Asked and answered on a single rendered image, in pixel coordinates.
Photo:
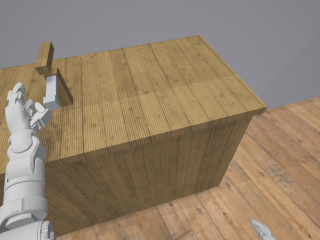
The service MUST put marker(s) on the robot right hand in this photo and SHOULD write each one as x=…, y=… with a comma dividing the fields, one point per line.
x=262, y=231

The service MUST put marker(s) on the left robot forearm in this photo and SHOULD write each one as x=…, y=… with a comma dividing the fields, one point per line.
x=24, y=187

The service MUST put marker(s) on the tap lever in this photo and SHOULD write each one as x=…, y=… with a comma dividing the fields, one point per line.
x=51, y=101

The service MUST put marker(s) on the counter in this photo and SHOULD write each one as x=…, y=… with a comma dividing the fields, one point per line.
x=137, y=127

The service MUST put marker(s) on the robot left upper arm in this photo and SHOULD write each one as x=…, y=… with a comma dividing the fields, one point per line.
x=39, y=230

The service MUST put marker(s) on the robot left hand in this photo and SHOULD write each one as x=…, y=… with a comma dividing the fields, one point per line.
x=19, y=117

